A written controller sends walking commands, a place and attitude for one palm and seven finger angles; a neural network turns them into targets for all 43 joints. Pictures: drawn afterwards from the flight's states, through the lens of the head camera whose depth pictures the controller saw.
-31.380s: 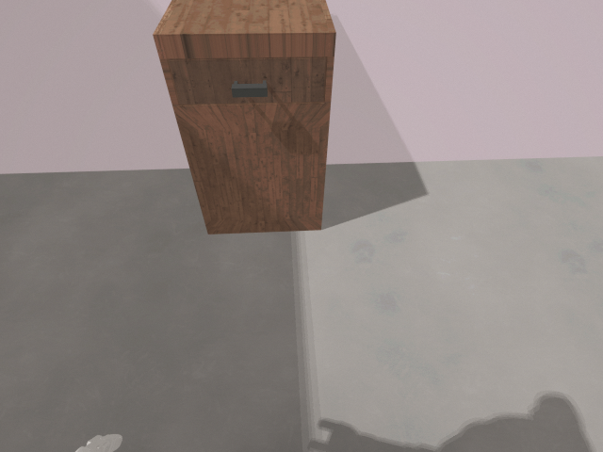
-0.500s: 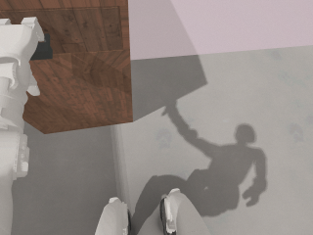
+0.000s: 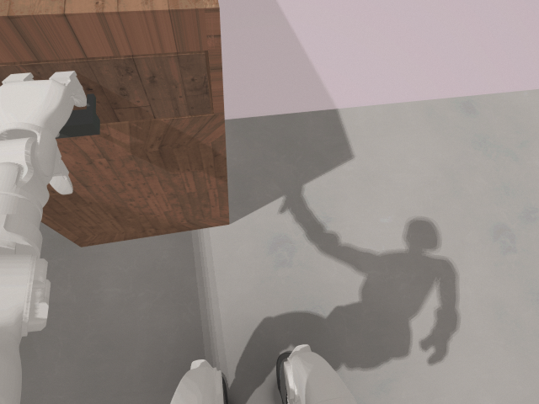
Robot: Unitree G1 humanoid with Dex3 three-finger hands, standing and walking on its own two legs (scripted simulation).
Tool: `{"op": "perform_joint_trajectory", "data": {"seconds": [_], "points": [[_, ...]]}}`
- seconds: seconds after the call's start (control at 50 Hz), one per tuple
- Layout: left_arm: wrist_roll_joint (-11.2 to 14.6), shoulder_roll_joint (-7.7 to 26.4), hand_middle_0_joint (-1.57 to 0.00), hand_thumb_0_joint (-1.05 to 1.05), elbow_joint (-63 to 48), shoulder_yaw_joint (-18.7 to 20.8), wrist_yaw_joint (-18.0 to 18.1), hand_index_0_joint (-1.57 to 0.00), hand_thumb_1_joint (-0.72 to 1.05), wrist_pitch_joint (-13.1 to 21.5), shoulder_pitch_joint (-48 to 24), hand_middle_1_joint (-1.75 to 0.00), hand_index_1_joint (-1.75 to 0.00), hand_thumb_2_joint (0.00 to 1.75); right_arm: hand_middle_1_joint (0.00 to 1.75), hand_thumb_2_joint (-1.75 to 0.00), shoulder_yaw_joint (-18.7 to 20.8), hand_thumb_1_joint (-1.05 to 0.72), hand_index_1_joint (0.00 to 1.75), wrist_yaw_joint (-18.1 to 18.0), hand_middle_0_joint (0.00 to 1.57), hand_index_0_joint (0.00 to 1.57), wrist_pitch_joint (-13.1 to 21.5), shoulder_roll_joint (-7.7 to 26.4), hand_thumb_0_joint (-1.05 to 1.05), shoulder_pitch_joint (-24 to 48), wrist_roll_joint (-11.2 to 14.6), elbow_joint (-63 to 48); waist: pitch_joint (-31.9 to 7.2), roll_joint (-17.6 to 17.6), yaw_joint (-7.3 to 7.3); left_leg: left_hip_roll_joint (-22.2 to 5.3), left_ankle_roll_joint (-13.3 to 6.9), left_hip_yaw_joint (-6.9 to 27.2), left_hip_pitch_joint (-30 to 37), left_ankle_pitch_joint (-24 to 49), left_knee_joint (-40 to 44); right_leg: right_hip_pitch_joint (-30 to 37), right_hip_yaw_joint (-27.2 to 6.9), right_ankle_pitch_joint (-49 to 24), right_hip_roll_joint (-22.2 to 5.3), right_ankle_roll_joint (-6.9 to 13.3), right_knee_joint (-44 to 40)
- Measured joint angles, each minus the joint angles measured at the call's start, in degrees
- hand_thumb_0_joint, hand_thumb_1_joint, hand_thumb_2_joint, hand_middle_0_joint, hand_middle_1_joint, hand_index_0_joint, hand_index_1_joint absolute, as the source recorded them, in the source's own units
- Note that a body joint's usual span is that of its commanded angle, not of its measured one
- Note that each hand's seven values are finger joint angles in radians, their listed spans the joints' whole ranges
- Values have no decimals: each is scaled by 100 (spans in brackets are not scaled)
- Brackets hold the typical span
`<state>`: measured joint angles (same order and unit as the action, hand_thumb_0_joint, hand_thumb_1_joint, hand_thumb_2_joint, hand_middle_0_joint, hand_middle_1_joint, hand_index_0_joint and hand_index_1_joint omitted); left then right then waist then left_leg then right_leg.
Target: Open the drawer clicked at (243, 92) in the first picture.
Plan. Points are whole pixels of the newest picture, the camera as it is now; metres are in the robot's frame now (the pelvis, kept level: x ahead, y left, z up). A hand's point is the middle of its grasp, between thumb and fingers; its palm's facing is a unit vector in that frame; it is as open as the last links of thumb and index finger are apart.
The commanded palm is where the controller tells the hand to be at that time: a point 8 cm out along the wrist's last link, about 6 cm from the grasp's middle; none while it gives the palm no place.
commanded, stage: lift the hand off the handle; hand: left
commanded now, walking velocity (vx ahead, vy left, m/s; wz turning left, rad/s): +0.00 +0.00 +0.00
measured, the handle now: (60, 113) +0.57 +0.27 +0.00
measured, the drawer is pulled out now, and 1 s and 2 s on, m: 0.00 0.00 0.00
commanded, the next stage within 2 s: draw the hand back to the body in 0.80 s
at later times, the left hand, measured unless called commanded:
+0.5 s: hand (24, 88) +0.53 +0.26 +0.10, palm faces -0.07 -0.02 -1.00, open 13.0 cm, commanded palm +0.52 +0.25 +0.17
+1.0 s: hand (5, 50) +0.53 +0.25 +0.15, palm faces -0.04 +0.00 -1.00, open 13.7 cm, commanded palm +0.49 +0.26 +0.20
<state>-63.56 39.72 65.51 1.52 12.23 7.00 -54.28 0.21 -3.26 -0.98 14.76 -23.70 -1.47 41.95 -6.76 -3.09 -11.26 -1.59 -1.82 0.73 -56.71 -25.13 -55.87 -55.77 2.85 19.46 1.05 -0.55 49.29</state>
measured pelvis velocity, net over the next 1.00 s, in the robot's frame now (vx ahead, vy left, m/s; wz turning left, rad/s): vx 0.04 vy -0.01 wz -0.01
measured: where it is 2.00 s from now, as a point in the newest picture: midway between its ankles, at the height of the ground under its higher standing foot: outside the picture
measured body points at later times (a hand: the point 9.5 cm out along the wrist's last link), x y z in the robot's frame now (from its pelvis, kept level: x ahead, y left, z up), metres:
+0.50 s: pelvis +0.04 +0.00 +0.03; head +0.14 +0.00 +0.47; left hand +0.52 +0.26 +0.15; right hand +0.07 -0.27 -0.10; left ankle +0.00 +0.09 -0.68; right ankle +0.03 -0.13 -0.68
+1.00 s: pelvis +0.04 -0.01 +0.04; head +0.12 -0.02 +0.48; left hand +0.53 +0.25 +0.20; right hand +0.03 -0.30 -0.08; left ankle +0.00 +0.09 -0.68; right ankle +0.03 -0.13 -0.68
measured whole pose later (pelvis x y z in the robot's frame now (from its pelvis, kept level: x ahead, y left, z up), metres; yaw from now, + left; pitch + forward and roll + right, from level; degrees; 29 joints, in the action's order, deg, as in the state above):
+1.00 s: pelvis +0.04 -0.01 +0.04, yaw +0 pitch +17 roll -1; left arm -61.1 37.5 58.1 1.5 5.4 6.2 -52.0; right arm 3.2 -2.6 -5.1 16.1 -22.6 0.7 40.5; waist -6.6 -3.3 -6.0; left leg -1.6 -0.8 -1.5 -33.8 -21.2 -38.5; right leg -35.1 0.5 16.7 1.4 0.3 35.2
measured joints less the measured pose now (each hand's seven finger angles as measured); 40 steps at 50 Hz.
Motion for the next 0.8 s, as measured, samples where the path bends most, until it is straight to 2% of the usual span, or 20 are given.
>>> {"op": "perform_joint_trajectory", "data": {"seconds": [0.16,0.26,0.34,0.46,0.54,0.6,0.72,0.8], "points": [[152,-328,-39,0,-667,131,163,-40,-49,117,614,-120,-114,30,30,-89,157,-90,30,50,20,21,-58,12,1,15,-59,115,-82,-1,208,19,6,-6,549,-38,379,559,-12,40,-8,-25,-391],[147,-551,-41,0,-801,-107,293,-44,-49,-152,615,-121,-119,30,30,-89,210,-90,30,149,20,21,-142,15,1,189,-42,129,-98,-40,350,53,9,45,926,-25,596,965,32,45,-34,-29,-617],[225,-667,-38,0,-663,-287,157,-48,-49,-383,479,-121,-121,30,30,-89,197,-90,30,171,20,21,-203,0,1,371,14,59,-76,-63,415,73,5,47,1263,24,809,1293,32,15,-49,-30,-803],[255,-625,-36,0,-529,-269,-202,-49,-49,-352,354,-120,-122,30,30,-89,143,-90,30,99,20,21,-226,-45,1,506,85,-137,-36,-56,451,84,17,-9,1650,133,1118,1616,-23,-53,-58,-10,-1007],[261,-582,-37,0,-690,-214,-277,-45,-49,-208,339,-121,-122,30,30,-89,165,-90,30,92,20,21,-252,-49,1,454,103,-174,-42,-63,527,81,39,-24,1822,184,1252,1760,-39,-81,-54,10,-1091],[233,-531,-37,0,-610,-271,-304,-43,-49,-231,191,-121,-122,30,30,-89,166,-90,30,111,20,21,-301,-33,1,426,134,-128,-32,-55,552,79,54,-22,1919,217,1327,1843,-37,-95,-51,30,-1133],[254,-419,-36,0,-464,-315,-519,-42,-49,-315,24,-121,-123,30,30,-89,189,-90,30,81,20,21,-355,29,1,316,194,-91,16,-57,525,68,79,-41,2126,312,1525,2016,-57,-168,-38,62,-1275],[266,-343,-35,0,-440,-289,-658,-41,-49,-247,-34,-121,-123,30,30,-89,216,-91,30,49,20,21,-357,70,1,227,204,-71,43,-45,512,56,93,-69,2226,361,1630,2090,-84,-211,-24,76,-1349]]}}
